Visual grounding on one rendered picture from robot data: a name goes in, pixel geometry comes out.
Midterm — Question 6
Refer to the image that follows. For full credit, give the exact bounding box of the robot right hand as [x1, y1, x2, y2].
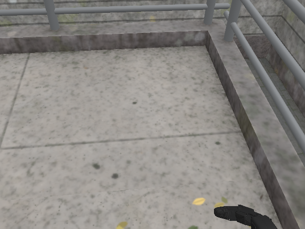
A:
[213, 204, 277, 229]

